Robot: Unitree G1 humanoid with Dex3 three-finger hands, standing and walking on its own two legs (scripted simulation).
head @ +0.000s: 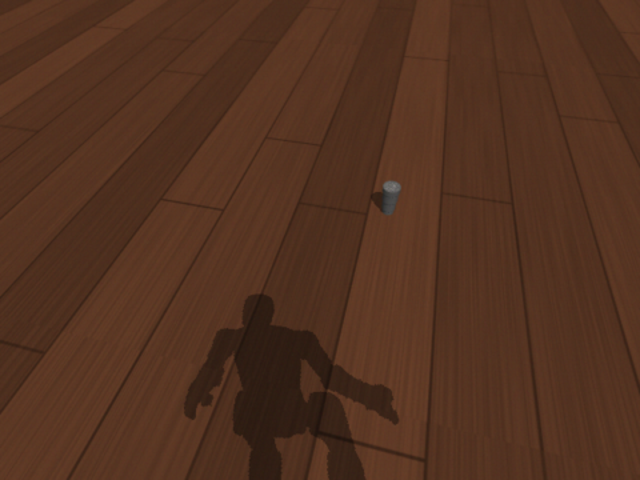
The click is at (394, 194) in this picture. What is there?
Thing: tapered cup
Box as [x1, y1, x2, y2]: [382, 181, 400, 214]
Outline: 395,181 387,181 383,184 382,211 385,214 392,213 397,200 400,185
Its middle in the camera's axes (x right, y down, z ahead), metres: +0.31 -0.17 +1.70
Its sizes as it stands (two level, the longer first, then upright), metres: 0.078 0.078 0.150
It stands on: the floor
